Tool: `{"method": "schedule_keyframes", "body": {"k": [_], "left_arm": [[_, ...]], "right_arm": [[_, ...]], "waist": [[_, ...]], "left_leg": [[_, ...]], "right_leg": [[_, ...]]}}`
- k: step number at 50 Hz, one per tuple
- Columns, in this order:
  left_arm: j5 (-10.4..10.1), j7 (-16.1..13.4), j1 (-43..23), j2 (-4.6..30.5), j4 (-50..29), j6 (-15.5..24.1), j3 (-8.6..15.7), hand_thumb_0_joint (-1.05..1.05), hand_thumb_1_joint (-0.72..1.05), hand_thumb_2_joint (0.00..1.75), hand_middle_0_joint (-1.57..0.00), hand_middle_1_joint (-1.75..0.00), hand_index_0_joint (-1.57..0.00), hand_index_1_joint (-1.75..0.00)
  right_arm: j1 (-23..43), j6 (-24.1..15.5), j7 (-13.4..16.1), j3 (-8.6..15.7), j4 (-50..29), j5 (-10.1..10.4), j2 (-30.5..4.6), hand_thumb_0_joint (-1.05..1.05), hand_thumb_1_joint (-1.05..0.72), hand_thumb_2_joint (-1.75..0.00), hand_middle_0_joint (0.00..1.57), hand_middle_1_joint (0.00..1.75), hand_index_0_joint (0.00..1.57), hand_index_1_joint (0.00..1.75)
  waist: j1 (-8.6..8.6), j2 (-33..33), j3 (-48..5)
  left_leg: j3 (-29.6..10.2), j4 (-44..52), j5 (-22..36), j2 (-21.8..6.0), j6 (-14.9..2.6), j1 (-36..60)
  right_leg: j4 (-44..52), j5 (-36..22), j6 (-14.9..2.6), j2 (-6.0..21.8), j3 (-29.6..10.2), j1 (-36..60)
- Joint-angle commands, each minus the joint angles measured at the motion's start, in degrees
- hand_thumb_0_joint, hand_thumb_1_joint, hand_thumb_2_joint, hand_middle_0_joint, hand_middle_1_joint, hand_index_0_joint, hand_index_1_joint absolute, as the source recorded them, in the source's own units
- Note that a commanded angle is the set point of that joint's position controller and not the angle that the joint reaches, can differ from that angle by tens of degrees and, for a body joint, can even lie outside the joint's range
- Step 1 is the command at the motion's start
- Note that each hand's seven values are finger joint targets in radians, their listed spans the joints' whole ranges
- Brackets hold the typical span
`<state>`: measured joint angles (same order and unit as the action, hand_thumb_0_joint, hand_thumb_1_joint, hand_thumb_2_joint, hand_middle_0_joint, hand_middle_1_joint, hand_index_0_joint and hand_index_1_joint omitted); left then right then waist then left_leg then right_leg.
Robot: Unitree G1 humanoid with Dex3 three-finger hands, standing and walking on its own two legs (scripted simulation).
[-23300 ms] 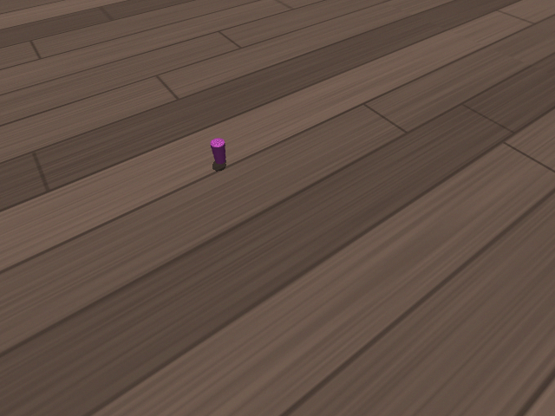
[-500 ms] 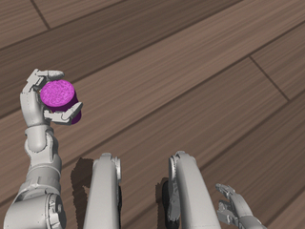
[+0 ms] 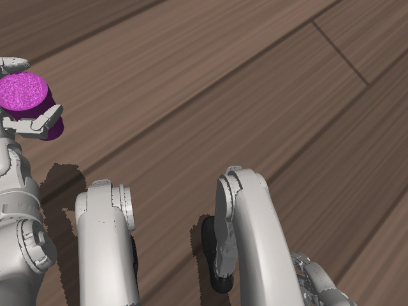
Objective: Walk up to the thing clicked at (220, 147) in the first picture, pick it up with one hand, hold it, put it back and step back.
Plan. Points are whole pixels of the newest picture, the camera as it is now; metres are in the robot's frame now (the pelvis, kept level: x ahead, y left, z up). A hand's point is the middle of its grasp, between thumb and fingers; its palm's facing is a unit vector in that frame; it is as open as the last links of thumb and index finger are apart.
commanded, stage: crouch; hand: left
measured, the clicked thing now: (36, 111) +0.46 +0.27 -0.08
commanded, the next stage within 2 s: lower in 0.50 s
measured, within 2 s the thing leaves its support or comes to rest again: neither
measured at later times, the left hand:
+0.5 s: hand (44, 116) +0.47 +0.27 -0.12, palm faces +0.28 -0.96 +0.00, open 10.1 cm
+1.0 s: hand (58, 127) +0.47 +0.26 -0.19, palm faces +0.32 -0.95 +0.02, open 10.1 cm
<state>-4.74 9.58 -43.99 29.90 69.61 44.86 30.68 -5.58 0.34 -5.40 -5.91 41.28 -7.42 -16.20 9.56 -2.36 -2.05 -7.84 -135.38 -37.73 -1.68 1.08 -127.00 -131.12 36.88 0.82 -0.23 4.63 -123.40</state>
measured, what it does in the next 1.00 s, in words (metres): lowers itself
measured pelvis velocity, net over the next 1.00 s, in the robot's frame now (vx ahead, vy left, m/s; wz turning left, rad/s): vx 0.00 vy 0.01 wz -0.11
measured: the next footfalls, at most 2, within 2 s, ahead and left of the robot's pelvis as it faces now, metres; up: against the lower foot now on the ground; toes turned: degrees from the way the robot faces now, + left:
none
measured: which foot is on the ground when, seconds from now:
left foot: down 0.00-1.00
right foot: down 0.00-1.00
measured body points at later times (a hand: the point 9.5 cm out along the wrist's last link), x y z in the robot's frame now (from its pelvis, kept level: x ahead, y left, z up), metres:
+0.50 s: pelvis +0.00 +0.01 -0.04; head +0.23 +0.10 +0.34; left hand +0.45 +0.32 -0.12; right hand +0.11 -0.27 -0.13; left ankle +0.09 +0.13 -0.31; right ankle +0.11 -0.12 -0.31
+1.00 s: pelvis +0.00 +0.01 -0.06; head +0.24 +0.13 +0.30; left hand +0.45 +0.31 -0.19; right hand +0.10 -0.26 -0.12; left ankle +0.09 +0.13 -0.31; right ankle +0.11 -0.12 -0.31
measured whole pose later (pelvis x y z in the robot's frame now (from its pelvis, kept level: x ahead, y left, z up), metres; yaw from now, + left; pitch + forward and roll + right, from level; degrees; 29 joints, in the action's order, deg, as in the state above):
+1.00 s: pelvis +0.00 +0.01 -0.06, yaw -7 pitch +19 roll -13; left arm -4.0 3.7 -40.7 41.8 78.0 54.4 35.2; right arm 3.5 3.0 -7.7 -20.5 35.5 -15.7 -19.9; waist 14.9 -10.4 11.8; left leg -16.4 -149.5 -39.8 -1.1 0.9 -130.1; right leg -138.8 36.1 3.0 -2.6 10.8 -123.2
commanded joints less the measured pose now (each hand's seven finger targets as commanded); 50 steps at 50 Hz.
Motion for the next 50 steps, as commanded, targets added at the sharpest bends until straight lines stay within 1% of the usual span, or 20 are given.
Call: {"method": "schedule_keyframes", "body": {"k": [1, 2, 4, 7, 10, 11, 17, 19, 23, 26, 30, 31, 34, 38, 39, 40, 41, 43, 48, 50], "left_arm": [[-1.2, -0.3, -13.7, 12.3, -9.6, 3.5, 2.0, 0.00, 0.10, 1.18, -1.17, -1.32, -1.20, -1.31], [-1.2, -0.4, -12.4, 13.3, -10.0, 3.7, 3.1, 0.00, 0.11, 1.19, -1.18, -1.34, -1.21, -1.32], [-0.8, -0.5, -14.3, 14.3, -13.6, 4.2, 2.9, 0.00, 0.13, 1.19, -1.19, -1.35, -1.22, -1.33], [-0.4, -0.7, -15.1, 14.7, -16.0, 5.0, 2.5, 0.00, 0.19, 1.19, -1.16, -1.32, -1.19, -1.31], [-0.4, -1.5, -14.7, 15.1, -15.2, 5.3, 2.6, 0.00, 0.22, 1.19, -1.17, -1.31, -1.19, -1.30], [-0.6, -1.4, -15.3, 13.9, -14.8, 5.6, 1.8, 0.00, 0.23, 1.18, -1.16, -1.31, -1.19, -1.29], [-0.2, -1.5, -12.7, 14.7, -11.2, 5.9, 1.0, 0.00, 0.22, 1.22, -1.21, -1.35, -1.24, -1.34], [-0.5, -1.5, -11.3, 15.1, -11.0, 6.0, 1.5, 0.00, 0.22, 1.22, -1.20, -1.35, -1.23, -1.33], [-1.0, -1.9, -11.3, 16.7, -12.0, 6.5, 3.1, 0.00, 0.25, 1.23, -1.22, -1.38, -1.26, -1.36], [-0.5, -2.3, -9.9, 17.5, -11.8, 6.8, 3.3, 0.00, 0.25, 1.25, -1.24, -1.39, -1.27, -1.38], [-0.4, -2.6, -11.9, 18.2, -13.3, 7.8, 2.7, 0.00, 0.25, 1.25, -1.23, -1.38, -1.26, -1.37], [-0.5, -2.8, -11.5, 18.5, -12.7, 7.8, 2.9, 0.00, 0.25, 1.23, -1.26, -1.38, -1.27, -1.38], [-0.6, -3.6, -9.1, 16.3, -6.6, 7.9, 2.0, 0.00, 0.24, 1.23, -1.24, -1.36, -1.25, -1.37], [-0.8, -4.1, -10.8, 17.0, -4.9, 9.7, 0.8, 0.00, 0.24, 1.23, -1.27, -1.38, -1.28, -1.38], [-0.9, -4.0, -11.6, 17.7, -4.9, 10.4, 0.9, 0.00, 0.23, 1.24, -1.27, -1.39, -1.29, -1.39], [-0.7, -4.2, -11.1, 20.7, -5.3, 11.0, 2.4, 0.00, 0.23, 1.23, -1.29, -1.39, -1.31, -1.39], [-0.8, -4.3, -11.5, 21.4, -4.1, 11.5, 2.6, 0.00, 0.25, 1.23, -1.28, -1.39, -1.30, -1.38], [-0.5, -5.1, -10.4, 23.8, -2.5, 12.5, 4.1, 0.00, 0.24, 1.23, -1.27, -1.38, -1.28, -1.38], [0.0, -6.9, -9.5, 27.4, -1.0, 14.9, 6.6, 0.00, 0.27, 1.26, -1.28, -1.40, -1.29, -1.40], [0.4, -7.1, -10.4, 26.6, -0.3, 15.6, 5.2, 0.00, 0.27, 1.26, -1.28, -1.39, -1.29, -1.39]], "right_arm": [[-6.3, -0.4, 0.1, 3.3, -3.6, -0.8, -14.5, 0.00, -0.89, -0.90, 0.20, 0.30, 0.20, 0.30], [-6.0, -0.4, 0.1, 3.1, -3.9, -1.0, -14.8, 0.00, -0.89, -0.90, 0.20, 0.30, 0.20, 0.30], [-6.9, 0.0, 0.1, 3.1, -3.6, -1.3, -15.2, 0.00, -0.90, -0.90, 0.20, 0.30, 0.20, 0.30], [-6.7, 0.3, 0.0, 2.7, -3.0, -1.9, -15.7, 0.00, -0.90, -0.91, 0.20, 0.30, 0.20, 0.30], [-6.1, 0.5, 0.0, 2.2, -2.6, -2.2, -16.0, 0.00, -0.90, -0.91, 0.20, 0.30, 0.20, 0.30], [-6.0, 0.6, -0.1, 1.8, -2.6, -2.6, -16.2, 0.00, -0.90, -0.90, 0.20, 0.30, 0.20, 0.30], [-4.5, 1.1, -0.5, 0.5, -3.1, -3.5, -16.9, 0.00, -0.90, -0.90, 0.20, 0.30, 0.20, 0.30], [-3.6, 1.4, -0.6, 0.0, -3.4, -3.8, -17.3, 0.00, -0.90, -0.90, 0.20, 0.30, 0.20, 0.30], [-3.7, 1.8, -0.9, -0.8, -4.0, -4.3, -18.3, 0.00, -0.90, -0.90, 0.20, 0.30, 0.20, 0.30], [-2.8, 2.0, -1.0, -1.2, -4.2, -4.6, -18.7, 0.00, -0.91, -0.91, 0.20, 0.30, 0.20, 0.30], [-2.0, 2.2, -1.1, -1.9, -4.5, -5.2, -19.1, 0.00, -0.91, -0.91, 0.20, 0.30, 0.20, 0.30], [-1.6, 2.2, -1.1, -2.0, -4.7, -5.2, -19.0, 0.00, -0.92, -0.91, 0.20, 0.30, 0.20, 0.30], [-1.2, 2.3, -1.4, -3.4, -4.9, -5.7, -19.6, 0.00, -0.92, -0.91, 0.20, 0.30, 0.20, 0.30], [0.5, 2.3, -1.5, -4.9, -5.5, -6.4, -20.3, 0.00, -0.92, -0.91, 0.20, 0.30, 0.20, 0.30], [0.9, 2.2, -1.5, -5.4, -5.8, -6.7, -20.6, 0.00, -0.92, -0.91, 0.20, 0.30, 0.20, 0.30], [1.2, 2.2, -1.5, -5.7, -5.9, -6.9, -20.8, 0.00, -0.92, -0.91, 0.20, 0.30, 0.20, 0.30], [1.6, 2.4, -1.6, -6.4, -6.3, -7.2, -20.8, 0.00, -0.92, -0.91, 0.20, 0.30, 0.20, 0.30], [2.7, 2.3, -1.6, -7.2, -6.7, -7.6, -21.2, 0.00, -0.92, -0.91, 0.20, 0.30, 0.20, 0.30], [4.0, 2.6, -1.5, -9.4, -7.0, -9.1, -22.4, 0.00, -0.92, -0.91, 0.20, 0.30, 0.20, 0.30], [5.2, 2.6, -1.6, -9.9, -7.3, -9.5, -22.8, 0.00, -0.93, -0.91, 0.20, 0.30, 0.20, 0.30]], "waist": [[-0.53, 12.3, -34.5], [-0.89, 12.2, -34.9], [-0.20, 13.2, -37.6], [0.90, 15.5, -37.3], [1.27, 16.2, -35.6], [2.52, 16.0, -34.4], [2.77, 15.4, -30.9], [2.22, 15.1, -30.0], [2.85, 15.8, -31.1], [2.72, 16.9, -30.6], [3.88, 18.2, -29.9], [3.75, 17.8, -29.7], [5.73, 15.7, -26.7], [6.85, 13.6, -24.3], [7.22, 14.1, -24.2], [6.19, 15.0, -24.9], [6.76, 15.0, -24.8], [6.06, 15.7, -24.6], [7.06, 18.6, -22.6], [8.23, 19.2, -20.6]], "left_leg": [[3.9, 15.3, 0.2, 0.6, -1.47, 21.5], [3.5, 14.9, 0.9, 0.5, -1.41, 21.7], [3.6, 13.5, 3.4, 0.4, -1.38, 22.8], [2.8, 12.2, 5.8, 0.1, -1.07, 23.7], [2.2, 11.2, 4.9, -0.1, -0.94, 23.2], [1.9, 10.5, 4.4, -0.1, -1.01, 22.5], [1.6, 9.0, 2.8, -0.1, -1.02, 20.1], [1.4, 8.6, 2.8, -0.2, -1.03, 19.6], [0.6, 7.5, 6.0, -0.3, -0.81, 20.6], [0.2, 7.4, 6.8, -0.5, -0.54, 21.7], [-0.2, 6.7, 6.5, -0.6, -0.56, 21.5], [-0.1, 6.4, 5.5, -0.6, -0.65, 20.9], [-0.9, 5.6, 5.2, -0.7, -0.65, 19.7], [-1.5, 4.1, 4.5, -0.8, -0.94, 18.6], [-1.9, 4.2, 4.5, -0.9, -0.82, 19.1], [-1.7, 4.0, 4.2, -1.0, -0.78, 19.3], [-2.0, 3.8, 4.0, -1.0, -0.87, 18.6], [-2.2, 3.7, 3.3, -1.2, -0.66, 18.5], [-3.1, 3.6, 4.8, -1.7, -0.16, 20.3], [-3.7, 3.8, 4.4, -2.0, 0.08, 20.7]], "right_leg": [[11.9, -3.0, -2.43, -1.8, 4.2, 18.1], [11.1, -3.7, -2.49, -1.9, 4.4, 18.1], [10.6, -6.4, -2.44, -2.0, 4.2, 19.5], [8.8, -8.7, -2.56, -2.1, 4.5, 18.7], [8.1, -8.0, -2.70, -2.3, 4.9, 16.8], [7.9, -8.0, -2.50, -2.2, 5.3, 16.6], [7.4, -6.6, -2.43, -2.6, 6.1, 15.9], [7.0, -6.4, -2.35, -2.7, 6.5, 15.6], [5.6, -9.5, -2.17, -2.7, 7.1, 17.6], [5.0, -10.0, -2.36, -2.8, 7.4, 16.8], [4.7, -10.3, -2.29, -2.8, 7.5, 16.8], [4.8, -9.5, -2.32, -2.9, 7.5, 16.7], [4.7, -9.6, -2.09, -3.0, 8.4, 16.7], [4.9, -9.3, -1.77, -3.3, 8.9, 16.8], [4.6, -9.2, -1.71, -3.3, 9.2, 16.9], [4.6, -8.7, -1.79, -3.5, 9.2, 17.8], [4.4, -8.7, -1.63, -3.5, 9.5, 18.5], [3.9, -7.8, -1.84, -3.8, 9.8, 18.7], [3.1, -9.7, -1.77, -4.0, 10.5, 19.6], [2.7, -9.6, -1.86, -3.9, 11.1, 17.9]]}}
